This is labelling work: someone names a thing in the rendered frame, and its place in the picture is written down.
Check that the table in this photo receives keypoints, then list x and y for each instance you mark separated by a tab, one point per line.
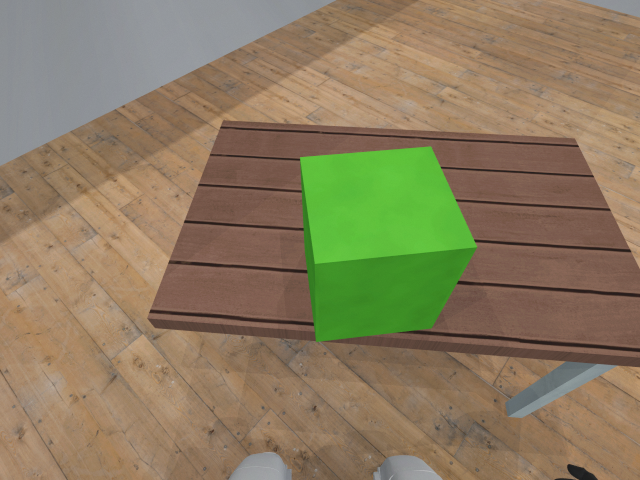
552	277

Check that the robot left thigh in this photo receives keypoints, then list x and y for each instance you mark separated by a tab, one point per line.
262	466

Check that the robot right thigh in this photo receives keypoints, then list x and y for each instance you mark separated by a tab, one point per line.
405	467

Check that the carton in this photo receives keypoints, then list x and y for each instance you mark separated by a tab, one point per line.
385	241

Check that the robot thigh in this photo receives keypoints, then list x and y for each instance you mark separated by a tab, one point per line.
405	467
262	466

